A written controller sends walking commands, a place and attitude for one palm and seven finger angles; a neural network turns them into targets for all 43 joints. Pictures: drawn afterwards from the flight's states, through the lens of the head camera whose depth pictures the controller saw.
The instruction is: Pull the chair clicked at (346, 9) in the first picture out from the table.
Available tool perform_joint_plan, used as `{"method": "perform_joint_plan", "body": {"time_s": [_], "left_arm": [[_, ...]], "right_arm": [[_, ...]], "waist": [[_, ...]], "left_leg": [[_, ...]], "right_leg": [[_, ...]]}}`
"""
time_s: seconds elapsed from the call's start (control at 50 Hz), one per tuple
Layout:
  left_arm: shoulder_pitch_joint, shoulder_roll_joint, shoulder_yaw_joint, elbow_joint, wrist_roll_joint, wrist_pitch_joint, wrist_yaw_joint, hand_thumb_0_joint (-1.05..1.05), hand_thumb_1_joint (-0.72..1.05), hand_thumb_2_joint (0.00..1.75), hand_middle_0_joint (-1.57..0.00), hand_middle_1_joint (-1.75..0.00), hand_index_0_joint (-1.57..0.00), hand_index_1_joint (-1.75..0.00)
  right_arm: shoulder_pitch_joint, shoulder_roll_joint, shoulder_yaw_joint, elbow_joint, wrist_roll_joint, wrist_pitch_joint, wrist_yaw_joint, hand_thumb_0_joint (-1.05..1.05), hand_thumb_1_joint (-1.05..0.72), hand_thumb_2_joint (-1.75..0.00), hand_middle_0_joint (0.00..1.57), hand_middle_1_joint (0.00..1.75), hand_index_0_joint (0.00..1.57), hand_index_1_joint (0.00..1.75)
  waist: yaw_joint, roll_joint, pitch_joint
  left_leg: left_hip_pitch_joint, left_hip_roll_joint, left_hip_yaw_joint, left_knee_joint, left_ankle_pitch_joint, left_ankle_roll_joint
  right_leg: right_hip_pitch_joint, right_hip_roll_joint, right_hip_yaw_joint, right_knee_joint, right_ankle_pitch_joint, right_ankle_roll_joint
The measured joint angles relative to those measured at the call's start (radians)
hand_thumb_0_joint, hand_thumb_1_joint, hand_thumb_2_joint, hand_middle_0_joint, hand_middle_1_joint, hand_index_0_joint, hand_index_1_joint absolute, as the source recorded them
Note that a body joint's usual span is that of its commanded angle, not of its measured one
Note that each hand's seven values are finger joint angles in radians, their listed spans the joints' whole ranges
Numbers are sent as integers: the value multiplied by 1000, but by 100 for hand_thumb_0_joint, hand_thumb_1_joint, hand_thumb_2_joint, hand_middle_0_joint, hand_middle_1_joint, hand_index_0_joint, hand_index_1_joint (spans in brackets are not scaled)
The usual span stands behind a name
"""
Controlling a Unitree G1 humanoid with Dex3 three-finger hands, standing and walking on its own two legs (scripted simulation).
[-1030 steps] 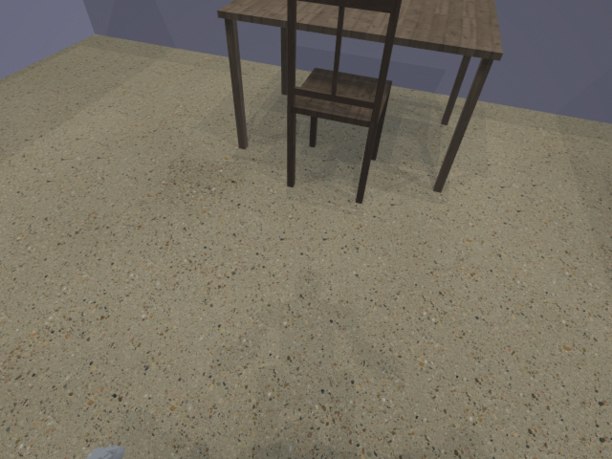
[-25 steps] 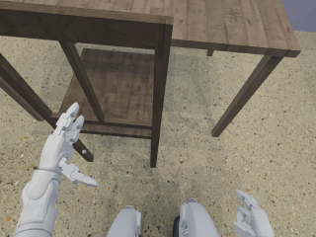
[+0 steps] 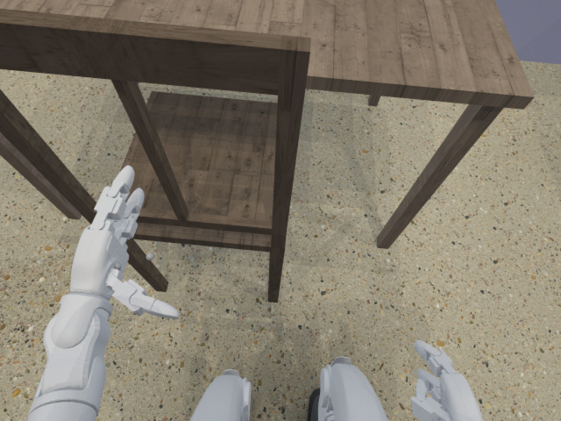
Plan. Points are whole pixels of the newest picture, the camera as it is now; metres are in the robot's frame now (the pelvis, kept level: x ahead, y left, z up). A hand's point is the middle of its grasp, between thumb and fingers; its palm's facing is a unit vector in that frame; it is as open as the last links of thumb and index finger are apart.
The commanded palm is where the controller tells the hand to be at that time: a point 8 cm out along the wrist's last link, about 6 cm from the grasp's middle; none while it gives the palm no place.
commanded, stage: aim the fingers beside a spindle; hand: left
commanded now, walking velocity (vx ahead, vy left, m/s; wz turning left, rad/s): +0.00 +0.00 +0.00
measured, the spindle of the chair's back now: (161, 164) +0.47 +0.20 +0.04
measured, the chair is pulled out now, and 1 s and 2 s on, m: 0.00 0.00 0.00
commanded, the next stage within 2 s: push the fingers through the gap in 0.84 s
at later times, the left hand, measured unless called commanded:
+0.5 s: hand (151, 268) +0.31 +0.19 +0.01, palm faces -0.09 -1.00 -0.04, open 16.9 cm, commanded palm +0.30 +0.24 +0.02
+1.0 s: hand (148, 258) +0.32 +0.19 +0.03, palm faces -0.06 -1.00 -0.06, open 16.9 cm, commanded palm +0.31 +0.24 +0.02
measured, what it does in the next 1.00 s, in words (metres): stands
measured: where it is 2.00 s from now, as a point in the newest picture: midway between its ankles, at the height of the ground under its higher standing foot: outside the picture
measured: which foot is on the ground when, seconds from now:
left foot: down 0.00-1.00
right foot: down 0.00-1.00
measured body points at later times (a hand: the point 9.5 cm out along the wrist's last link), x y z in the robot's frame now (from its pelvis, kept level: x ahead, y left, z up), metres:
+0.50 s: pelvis +0.00 +0.00 +0.00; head +0.12 +0.01 +0.43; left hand +0.31 +0.24 +0.01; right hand +0.16 -0.25 -0.10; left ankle -0.01 +0.09 -0.63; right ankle +0.06 -0.13 -0.63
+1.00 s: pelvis +0.00 +0.00 +0.00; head +0.11 +0.01 +0.44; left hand +0.32 +0.24 +0.03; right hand +0.16 -0.24 -0.10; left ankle -0.01 +0.09 -0.63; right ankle +0.06 -0.13 -0.63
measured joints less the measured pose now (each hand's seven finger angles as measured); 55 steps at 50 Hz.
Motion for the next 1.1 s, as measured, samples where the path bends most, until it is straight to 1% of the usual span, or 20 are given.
{"method": "perform_joint_plan", "body": {"time_s": [0.08,0.14,0.2,0.26,0.3,0.34,0.38,0.42,0.48,0.54,0.58,0.64,0.7,0.74,0.78,0.84,0.88,0.94,1.02,1.1], "left_arm": [[-23,19,26,82,-8,32,-17,-1,-50,30,-6,-9,-6,-8],[6,14,5,58,-19,47,-44,-1,-50,30,-6,-8,-6,-8],[50,-4,-22,-15,-22,29,-54,-1,-50,30,-6,-8,-6,-8],[63,-11,-32,-60,-15,-3,-39,-1,-50,30,-6,-8,-6,-8],[41,-7,-20,-39,-10,-15,-25,-1,-50,30,-6,-9,-6,-9],[-1,5,0,22,-5,-12,-17,-1,-50,30,-6,-9,-6,-9],[-39,19,23,85,-3,9,-20,-1,-50,30,-6,-9,-6,-9],[-50,30,38,114,-8,32,-33,-1,-50,30,-6,-9,-6,-8],[-11,28,28,65,-24,46,-57,-1,-50,30,-6,-8,-6,-8],[47,13,2,-22,-33,25,-67,-1,-50,30,-6,-8,-6,-8],[64,6,-9,-51,-33,5,-60,-1,-50,30,-6,-8,-6,-8],[44,7,2,-17,-25,-10,-43,-1,-50,30,-6,-9,-6,-9],[3,15,22,59,-19,6,-34,-1,-50,30,-6,-9,-6,-9],[-7,18,22,82,-20,23,-38,-1,-50,30,-6,-9,-6,-8],[-1,13,8,71,-21,32,-47,-1,-50,30,-6,-8,-6,-8],[20,3,-16,12,-17,25,-54,-1,-50,30,-6,-8,-6,-8],[29,-2,-25,-25,-13,12,-47,-1,-50,30,-6,-8,-6,-8],[17,0,-16,-28,-9,-2,-28,-1,-50,30,-6,-9,-6,-8],[-27,12,7,47,-7,22,-11,-1,-50,30,-6,-9,-6,-9],[-57,12,-5,88,-2,50,-18,-1,-50,30,-6,-8,-6,-8]], "right_arm": [[-5,-4,6,-5,8,14,3,1,-91,-90,20,30,21,30],[-5,-8,0,-10,10,7,-2,1,-91,-90,20,30,21,30],[-4,-8,-6,-6,6,-6,-9,1,-91,-90,20,30,21,30],[-2,-7,-8,2,1,-14,-10,1,-91,-90,20,30,20,30],[-4,-7,-5,6,1,-11,-9,1,-91,-90,20,30,20,30],[-8,-8,1,7,3,-4,-8,1,-91,-90,20,30,20,30],[-15,-10,5,5,5,3,-7,1,-91,-90,20,30,21,30],[-19,-11,5,-1,8,6,-7,1,-91,-90,20,30,21,30],[-16,-11,-3,-7,9,0,-8,1,-91,-90,20,30,21,30],[-4,-9,-7,-4,7,-11,-11,1,-91,-90,20,30,20,30],[4,-8,-6,1,5,-16,-10,1,-91,-90,20,30,20,30],[7,-8,1,7,4,-13,-8,1,-91,-90,20,30,20,30],[2,-10,4,6,6,-8,-5,1,-91,-90,20,30,21,30],[-2,-12,3,1,7,-8,-4,1,-91,-90,20,30,21,30],[-7,-13,0,-2,7,-12,-6,1,-91,-90,20,30,21,30],[-9,-11,-4,0,3,-20,-11,1,-91,-90,20,30,21,30],[-9,-8,-5,4,0,-22,-11,1,-91,-90,20,30,21,30],[-7,-3,-1,7,-1,-16,-8,1,-91,-90,20,30,20,30],[-5,-5,6,3,3,0,-2,1,-91,-90,20,30,21,30],[-5,-10,6,2,6,1,-8,1,-91,-90,20,30,21,30]], "waist": [[-1,2,-2],[0,6,8],[1,7,14],[2,4,10],[3,0,3],[3,-4,-2],[0,-7,-3],[-5,-7,2],[-8,0,14],[-5,4,15],[-3,5,9],[0,2,-3],[-1,-1,-8],[-3,1,-3],[-3,4,6],[-4,4,14],[-4,5,15],[-3,3,8],[-2,5,-1],[-1,9,7]], "left_leg": [[-15,2,-2,12,-3,-2],[-17,3,-6,14,-4,-2],[-6,3,-9,7,-2,-3],[6,2,-10,-2,2,-4],[7,1,-9,-3,2,-5],[-2,1,-10,4,1,-5],[-16,2,-11,16,-1,-7],[-27,5,-11,24,-3,-8],[-24,8,-12,22,-3,-7],[-3,8,-11,4,1,-6],[9,6,-11,-8,4,-5],[12,3,-9,-10,5,-3],[-4,1,-10,5,1,-3],[-16,1,-11,16,-2,-3],[-22,2,-11,23,-3,-2],[-20,3,-10,21,-3,-1],[-12,2,-9,15,-1,-1],[-4,1,-6,6,2,0],[-10,-1,-6,7,3,0],[-17,-2,-9,12,3,0]], "right_leg": [[-14,1,-2,11,-3,-3],[-14,2,-6,10,-3,-4],[-1,3,-8,0,0,-3],[11,2,-9,-7,1,-3],[11,1,-9,-5,0,-4],[1,1,-9,3,-2,-6],[-13,2,-10,14,-3,-8],[-23,3,-10,20,-4,-10],[-18,7,-12,14,0,-9],[4,8,-11,-6,5,-6],[16,7,-10,-16,7,-4],[17,4,-8,-15,5,-3],[1,2,-8,0,1,-4],[-10,1,-9,9,-1,-4],[-15,2,-10,13,-1,-4],[-12,3,-9,9,2,-2],[-4,3,-8,3,3,0],[2,2,-5,-3,5,0],[-5,0,-4,1,4,0],[-11,-1,-6,5,4,-1]]}}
